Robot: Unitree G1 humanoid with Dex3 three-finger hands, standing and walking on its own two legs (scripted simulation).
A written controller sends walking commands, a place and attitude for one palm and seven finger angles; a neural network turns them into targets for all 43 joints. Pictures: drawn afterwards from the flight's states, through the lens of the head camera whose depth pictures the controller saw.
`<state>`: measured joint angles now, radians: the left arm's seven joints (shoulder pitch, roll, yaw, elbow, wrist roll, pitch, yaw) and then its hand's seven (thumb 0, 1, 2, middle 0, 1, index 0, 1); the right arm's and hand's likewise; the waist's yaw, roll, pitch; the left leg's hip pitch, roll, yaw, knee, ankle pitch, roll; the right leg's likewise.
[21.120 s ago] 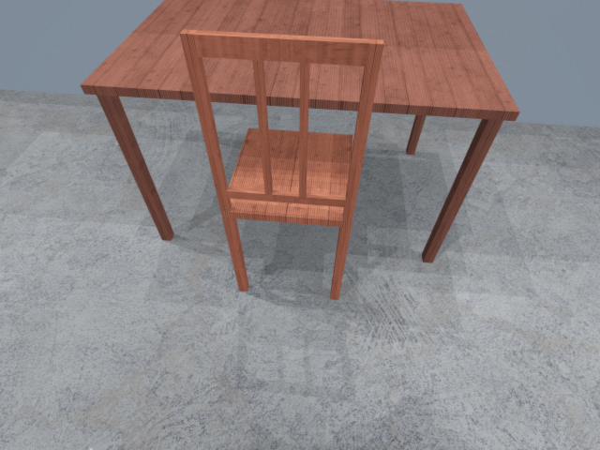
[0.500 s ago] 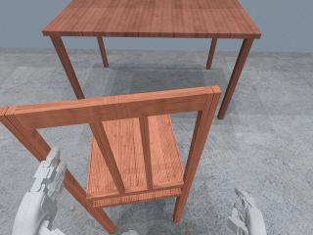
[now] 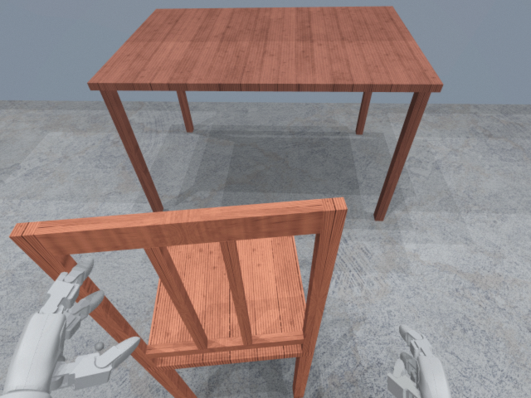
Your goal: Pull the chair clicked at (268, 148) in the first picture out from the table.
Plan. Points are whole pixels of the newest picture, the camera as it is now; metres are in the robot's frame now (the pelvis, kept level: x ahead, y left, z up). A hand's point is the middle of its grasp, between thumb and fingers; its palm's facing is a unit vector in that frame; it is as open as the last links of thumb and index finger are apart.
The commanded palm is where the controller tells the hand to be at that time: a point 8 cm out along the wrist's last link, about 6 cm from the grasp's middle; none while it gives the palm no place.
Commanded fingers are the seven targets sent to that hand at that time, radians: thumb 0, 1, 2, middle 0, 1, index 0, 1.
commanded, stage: draw the hand back to the body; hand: left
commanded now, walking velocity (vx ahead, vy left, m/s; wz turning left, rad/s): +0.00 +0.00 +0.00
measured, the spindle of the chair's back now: (184, 305) +0.26 +0.18 -0.04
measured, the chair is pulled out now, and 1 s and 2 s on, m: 0.59 0.58 0.59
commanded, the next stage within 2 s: step back with the hand held close in 0.58 s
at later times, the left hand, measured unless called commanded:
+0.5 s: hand (81, 316) +0.18 +0.25 +0.10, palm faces +0.35 -0.82 -0.45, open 7.4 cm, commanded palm +0.14 +0.29 +0.19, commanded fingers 0.00 0.90 0.90 -0.20 -0.30 -0.20 -0.30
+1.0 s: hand (68, 324) +0.17 +0.26 +0.10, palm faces +0.22 -0.83 -0.52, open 7.4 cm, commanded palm +0.12 +0.30 +0.18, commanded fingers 0.00 0.90 0.90 -0.20 -0.30 -0.20 -0.30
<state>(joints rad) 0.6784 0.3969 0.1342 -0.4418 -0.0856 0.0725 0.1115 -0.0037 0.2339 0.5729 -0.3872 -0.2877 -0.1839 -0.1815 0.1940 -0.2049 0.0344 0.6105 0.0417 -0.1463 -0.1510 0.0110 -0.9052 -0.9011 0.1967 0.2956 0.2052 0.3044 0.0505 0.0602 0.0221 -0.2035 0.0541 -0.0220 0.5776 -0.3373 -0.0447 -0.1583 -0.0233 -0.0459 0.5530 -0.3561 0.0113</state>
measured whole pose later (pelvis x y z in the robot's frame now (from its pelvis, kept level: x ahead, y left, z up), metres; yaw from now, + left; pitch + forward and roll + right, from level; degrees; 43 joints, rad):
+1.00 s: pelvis -0.03 +0.00 +0.01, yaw -2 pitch -1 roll -1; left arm 0.61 0.46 0.32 -0.50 -0.10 0.04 0.12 0.01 0.89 0.90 -0.40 -0.39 -0.22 -0.30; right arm 0.12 -0.22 0.01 0.56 0.03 -0.07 -0.09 0.01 -0.91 -0.90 0.20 0.30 0.21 0.30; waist 0.02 0.02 0.15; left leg -0.24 0.06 0.01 0.50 -0.24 -0.04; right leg -0.21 -0.02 -0.02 0.49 -0.25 0.02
